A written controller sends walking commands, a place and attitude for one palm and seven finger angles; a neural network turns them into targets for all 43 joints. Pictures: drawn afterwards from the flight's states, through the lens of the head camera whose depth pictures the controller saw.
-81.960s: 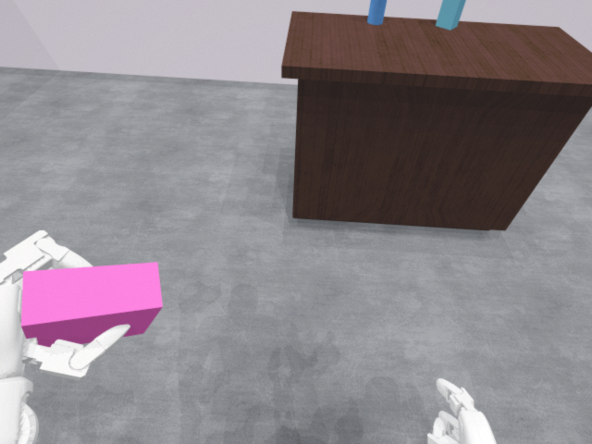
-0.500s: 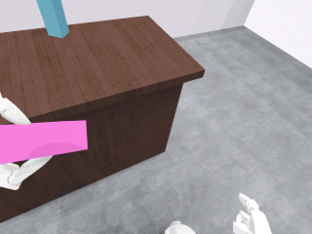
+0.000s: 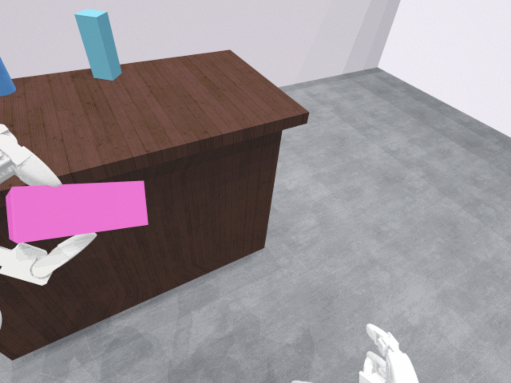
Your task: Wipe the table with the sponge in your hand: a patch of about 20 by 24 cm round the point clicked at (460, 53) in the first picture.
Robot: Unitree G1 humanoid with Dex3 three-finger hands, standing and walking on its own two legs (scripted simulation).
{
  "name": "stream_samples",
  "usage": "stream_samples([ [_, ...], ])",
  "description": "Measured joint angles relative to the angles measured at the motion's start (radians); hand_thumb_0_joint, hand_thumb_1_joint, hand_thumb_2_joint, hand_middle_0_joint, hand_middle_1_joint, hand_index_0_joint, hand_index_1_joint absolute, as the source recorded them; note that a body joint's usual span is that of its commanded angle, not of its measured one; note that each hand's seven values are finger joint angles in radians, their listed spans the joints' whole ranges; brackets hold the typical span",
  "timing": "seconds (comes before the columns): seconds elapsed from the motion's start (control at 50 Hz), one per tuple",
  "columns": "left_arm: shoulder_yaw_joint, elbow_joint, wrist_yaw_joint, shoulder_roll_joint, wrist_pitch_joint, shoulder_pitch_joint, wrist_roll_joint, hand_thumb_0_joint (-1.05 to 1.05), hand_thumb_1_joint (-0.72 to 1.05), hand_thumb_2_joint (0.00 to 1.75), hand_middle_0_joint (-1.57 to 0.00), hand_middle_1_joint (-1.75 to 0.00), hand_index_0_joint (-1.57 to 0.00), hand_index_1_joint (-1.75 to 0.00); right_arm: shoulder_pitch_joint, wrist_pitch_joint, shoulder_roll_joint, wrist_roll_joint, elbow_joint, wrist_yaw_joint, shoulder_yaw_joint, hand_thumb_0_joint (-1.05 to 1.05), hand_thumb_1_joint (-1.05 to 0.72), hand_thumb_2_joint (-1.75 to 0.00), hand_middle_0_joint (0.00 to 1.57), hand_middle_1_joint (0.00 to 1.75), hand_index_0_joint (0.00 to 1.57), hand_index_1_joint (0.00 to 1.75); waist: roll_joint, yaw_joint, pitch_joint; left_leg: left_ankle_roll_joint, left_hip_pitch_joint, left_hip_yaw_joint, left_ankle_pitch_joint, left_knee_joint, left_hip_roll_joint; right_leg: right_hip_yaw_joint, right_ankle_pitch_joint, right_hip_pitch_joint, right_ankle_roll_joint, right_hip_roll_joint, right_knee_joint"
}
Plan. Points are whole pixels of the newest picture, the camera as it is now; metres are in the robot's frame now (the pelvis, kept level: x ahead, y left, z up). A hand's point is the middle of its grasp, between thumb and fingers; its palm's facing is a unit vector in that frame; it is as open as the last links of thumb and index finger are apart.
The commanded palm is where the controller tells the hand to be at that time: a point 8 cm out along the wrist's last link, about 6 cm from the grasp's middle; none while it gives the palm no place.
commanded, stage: stop stepping back and stand still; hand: left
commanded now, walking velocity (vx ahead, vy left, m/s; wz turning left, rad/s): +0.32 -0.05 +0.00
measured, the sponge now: (92, 208) +0.24 +0.21 +0.22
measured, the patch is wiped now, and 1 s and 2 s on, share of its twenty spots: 1.00 1.00 1.00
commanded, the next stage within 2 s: stand and wait in 0.40 s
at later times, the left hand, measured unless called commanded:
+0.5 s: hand (25, 224) +0.18 +0.22 +0.27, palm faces +0.55 -0.77 -0.34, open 9.0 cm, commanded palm +0.12 +0.26 +0.26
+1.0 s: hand (21, 220) +0.20 +0.25 +0.24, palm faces +0.52 -0.78 -0.34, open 9.0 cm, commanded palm +0.14 +0.28 +0.26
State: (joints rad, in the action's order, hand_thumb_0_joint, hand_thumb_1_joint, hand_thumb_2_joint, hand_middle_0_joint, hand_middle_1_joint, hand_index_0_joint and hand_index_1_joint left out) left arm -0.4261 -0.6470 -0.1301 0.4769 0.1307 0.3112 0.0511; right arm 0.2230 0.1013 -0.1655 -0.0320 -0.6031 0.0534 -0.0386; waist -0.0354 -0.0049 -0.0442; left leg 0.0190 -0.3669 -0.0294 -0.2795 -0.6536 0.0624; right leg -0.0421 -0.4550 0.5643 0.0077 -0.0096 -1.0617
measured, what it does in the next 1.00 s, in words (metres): steps on the spot: right foot, then left foot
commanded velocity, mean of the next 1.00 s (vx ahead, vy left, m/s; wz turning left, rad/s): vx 0.06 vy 0.02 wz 0.00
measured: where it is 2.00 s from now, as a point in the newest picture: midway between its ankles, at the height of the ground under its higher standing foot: outside the picture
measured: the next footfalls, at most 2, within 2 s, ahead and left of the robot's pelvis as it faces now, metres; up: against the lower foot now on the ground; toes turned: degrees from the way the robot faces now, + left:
right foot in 0.14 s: +0.07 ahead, -0.11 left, +0.00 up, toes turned +0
left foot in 0.38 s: +0.06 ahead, +0.13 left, +0.00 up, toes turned +5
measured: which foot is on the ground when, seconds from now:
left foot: down 0.00-0.14, up 0.16-0.36, down 0.38-1.00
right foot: up 0.00-0.12, down 0.14-1.00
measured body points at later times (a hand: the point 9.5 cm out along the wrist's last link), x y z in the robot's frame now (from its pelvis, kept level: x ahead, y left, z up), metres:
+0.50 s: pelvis -0.03 -0.03 +0.00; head -0.05 -0.03 +0.45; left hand +0.14 +0.26 +0.28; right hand +0.14 -0.26 -0.08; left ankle +0.01 +0.12 -0.72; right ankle +0.01 -0.12 -0.72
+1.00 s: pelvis -0.01 +0.00 +0.01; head -0.01 -0.01 +0.46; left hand +0.17 +0.29 +0.26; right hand +0.19 -0.22 -0.07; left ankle +0.02 +0.12 -0.72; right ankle +0.03 -0.11 -0.72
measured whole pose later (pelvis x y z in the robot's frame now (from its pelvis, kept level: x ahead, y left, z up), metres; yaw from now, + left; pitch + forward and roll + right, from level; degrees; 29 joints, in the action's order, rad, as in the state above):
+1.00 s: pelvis -0.01 +0.00 +0.01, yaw +3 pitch -1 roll -1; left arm -0.42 -0.55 -0.15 0.38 0.13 0.34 0.07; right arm 0.17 0.08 -0.22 -0.03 -0.63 0.06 -0.02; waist 0.04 0.00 0.01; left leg -0.01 -0.29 0.00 -0.25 -0.56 0.05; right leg -0.06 -0.23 0.25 0.01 -0.01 -0.50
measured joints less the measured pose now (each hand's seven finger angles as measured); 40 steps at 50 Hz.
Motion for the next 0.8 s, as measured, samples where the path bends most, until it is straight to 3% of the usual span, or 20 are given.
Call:
stream_samples([
  [0.06, -0.023, 0.092, -0.007, -0.005, 0.0, -0.05, 0.002, -0.01, -0.48, 1.08, -0.86, -1.46, -0.88, -1.45, 0.039, 0.005, 0.0, -0.008, -0.009, -0.011, -0.012, 0.02, -0.9, -0.9, 0.2, 0.3, 0.2, 0.3, 0.032, -0.019, -0.04, -0.004, 0.007, 0.024, 0.031, 0.06, 0.013, -0.024, 0.011, -0.074, -0.002, 0.007, 0.087],
  [0.12, -0.038, 0.148, -0.008, -0.021, -0.018, -0.049, 0.018, -0.01, -0.47, 1.08, -0.85, -1.46, -0.88, -1.46, 0.068, -0.008, -0.012, -0.005, 0.012, -0.01, -0.019, 0.02, -0.9, -0.9, 0.2, 0.3, 0.2, 0.3, 0.067, -0.032, -0.049, -0.012, -0.02, 0.043, -0.026, 0.039, 0.021, -0.047, 0.03, -0.23, 0.015, 0.005, 0.38],
  [0.16, -0.028, 0.139, 0.006, -0.029, -0.025, -0.036, 0.016, -0.01, -0.47, 1.08, -0.85, -1.46, -0.88, -1.46, 0.065, -0.018, -0.031, -0.003, 0.024, -0.013, -0.012, 0.02, -0.9, -0.9, 0.2, 0.3, 0.2, 0.3, 0.08, -0.021, -0.02, 0.007, -0.102, 0.055, -0.148, -0.146, 0.019, -0.056, 0.209, -0.272, 0.035, 0.001, 0.499],
  [0.2, 0.019, 0.117, 0.032, -0.078, -0.024, -0.003, 0.016, -0.01, -0.47, 1.08, -0.85, -1.46, -0.88, -1.46, 0.042, -0.033, -0.057, -0.004, -0.02, -0.017, 0.001, 0.02, -0.9, -0.9, 0.2, 0.3, 0.2, 0.3, 0.106, -0.015, 0.015, 0.004, -0.183, 0.075, -0.132, -0.39, 0.008, -0.076, 0.22, -0.276, 0.032, -0.015, 0.486],
  [0.24, 0.055, 0.087, 0.052, -0.108, -0.018, 0.057, 0.014, -0.01, -0.47, 1.08, -0.85, -1.46, -0.88, -1.46, 0.037, -0.049, -0.065, -0.004, -0.057, -0.022, 0.013, 0.02, -0.9, -0.9, 0.2, 0.3, 0.2, 0.3, 0.089, -0.004, 0.013, 0.003, -0.219, 0.051, -0.076, -0.491, -0.005, -0.071, 0.211, -0.284, 0.03, -0.014, 0.513],
  [0.28, 0.057, 0.036, 0.056, -0.108, -0.018, 0.115, 0.013, -0.01, -0.47, 1.08, -0.85, -1.46, -0.88, -1.46, 0.04, -0.058, -0.06, -0.002, -0.062, -0.017, 0.021, 0.02, -0.9, -0.9, 0.2, 0.3, 0.2, 0.3, 0.048, 0.004, 0.008, 0.007, -0.197, 0.01, -0.042, -0.425, -0.002, -0.057, 0.22, -0.28, 0.033, -0.001, 0.538],
  [0.32, 0.043, -0.02, 0.04, -0.088, -0.009, 0.149, 0.01, -0.01, -0.47, 1.08, -0.86, -1.46, -0.88, -1.45, 0.046, -0.048, -0.057, 0.002, -0.05, -0.003, 0.024, 0.02, -0.9, -0.9, 0.2, 0.3, 0.2, 0.3, 0.009, 0.009, 0.007, 0.02, -0.115, -0.022, -0.048, -0.234, 0.006, -0.054, 0.219, -0.264, 0.039, 0.019, 0.533],
  [0.38, 0.021, -0.074, 0.0, -0.061, 0.013, 0.137, 0.014, -0.01, -0.47, 1.08, -0.86, -1.46, -0.88, -1.45, 0.048, -0.009, -0.086, 0.011, -0.018, 0.026, 0.036, 0.02, -0.9, -0.9, 0.2, 0.3, 0.2, 0.3, 0.027, 0.004, 0.006, 0.039, 0.015, 0.007, -0.076, 0.046, 0.013, -0.07, 0.14, -0.211, 0.03, 0.017, 0.437],
  [0.42, 0.005, -0.046, -0.021, -0.042, 0.019, 0.068, 0.006, -0.01, -0.47, 1.08, -0.86, -1.46, -0.88, -1.45, 0.023, 0.005, -0.075, 0.011, -0.029, 0.038, 0.046, 0.02, -0.9, -0.9, 0.2, 0.3, 0.2, 0.3, 0.012, 0.006, 0.028, 0.003, 0.012, 0.001, -0.004, 0.031, -0.003, -0.03, 0.017, -0.169, 0.017, 0.017, 0.302],
  [0.46, -0.012, 0.014, -0.033, -0.03, 0.016, 0.001, 0.002, -0.01, -0.47, 1.08, -0.86, -1.46, -0.89, -1.45, 0.016, 0.014, -0.058, 0.005, -0.033, 0.034, 0.041, 0.02, -0.9, -0.9, 0.2, 0.3, 0.2, 0.3, 0.008, 0.005, 0.029, -0.02, 0.033, -0.004, 0.024, 0.049, -0.015, -0.013, -0.024, -0.159, 0.008, 0.013, 0.251],
  [0.5, -0.029, 0.07, -0.039, -0.021, 0.004, -0.033, 0.004, -0.01, -0.47, 1.08, -0.86, -1.46, -0.88, -1.45, 0.023, 0.02, -0.047, 0.001, -0.021, 0.025, 0.027, 0.02, -0.9, -0.9, 0.2, 0.3, 0.19, 0.3, 0.025, -0.009, 0.016, -0.03, 0.042, 0.008, 0.025, 0.05, -0.018, -0.019, 0.016, -0.207, 0.0, 0.004, 0.364],
  [0.54, -0.036, 0.105, -0.032, -0.021, -0.002, -0.044, 0.005, -0.01, -0.47, 1.08, -0.86, -1.46, -0.88, -1.46, 0.023, 0.01, -0.044, 0.002, -0.009, 0.013, 0.018, 0.02, -0.9, -0.9, 0.2, 0.3, 0.2, 0.3, 0.052, -0.021, 0.018, -0.018, 0.01, 0.024, -0.06, -0.053, -0.012, -0.036, 0.194, -0.24, 0.025, -0.006, 0.448],
  [0.58, -0.01, 0.124, -0.009, -0.054, -0.003, -0.032, 0.009, -0.01, -0.47, 1.08, -0.85, -1.46, -0.88, -1.46, 0.009, -0.01, -0.047, 0.002, -0.028, -0.002, 0.019, 0.02, -0.9, -0.9, 0.2, 0.3, 0.2, 0.3, 0.082, -0.027, 0.028, -0.013, -0.047, 0.046, -0.101, -0.23, -0.016, -0.055, 0.221, -0.26, 0.047, -0.017, 0.462],
  [0.62, 0.013, 0.121, 0.012, -0.087, -0.002, 0.012, 0.015, -0.01, -0.47, 1.08, -0.85, -1.46, -0.88, -1.46, -0.001, -0.027, -0.045, 0.002, -0.049, -0.017, 0.017, 0.02, -0.9, -0.9, 0.2, 0.3, 0.2, 0.3, 0.082, -0.022, 0.025, -0.011, -0.076, 0.038, -0.092, -0.307, -0.023, -0.048, 0.222, -0.277, 0.05, -0.018, 0.502],
  [0.66, 0.023, 0.094, 0.021, -0.099, -0.002, 0.064, 0.017, -0.01, -0.47, 1.08, -0.85, -1.46, -0.88, -1.46, -0.001, -0.038, -0.037, 0.004, -0.046, -0.019, 0.012, 0.02, -0.9, -0.9, 0.2, 0.3, 0.2, 0.3, 0.06, -0.015, 0.027, -0.004, -0.055, 0.016, -0.075, -0.232, -0.022, -0.031, 0.232, -0.283, 0.047, -0.01, 0.531],
  [0.72, 0.028, 0.025, 0.008, -0.094, 0.008, 0.115, 0.015, -0.01, -0.47, 1.08, -0.86, -1.46, -0.88, -1.46, 0.007, -0.032, -0.045, 0.015, -0.017, -0.005, 0.008, 0.02, -0.9, -0.9, 0.2, 0.3, 0.2, 0.3, 0.055, -0.013, 0.04, 0.013, 0.037, 0.027, -0.031, 0.032, -0.006, -0.033, 0.228, -0.272, 0.038, -0.011, 0.523],
  [0.8, 0.017, -0.015, -0.019, -0.072, 0.024, 0.095, 0.014, -0.01, -0.47, 1.08, -0.86, -1.46, -0.88, -1.46, -0.011, -0.025, -0.05, 0.014, -0.025, 0.014, 0.022, 0.02, -0.9, -0.9, 0.2, 0.3, 0.2, 0.3, 0.054, 0.013, 0.07, -0.042, 0.054, 0.038, 0.042, 0.082, -0.007, -0.033, 0.216, -0.271, 0.025, -0.006, 0.509],
])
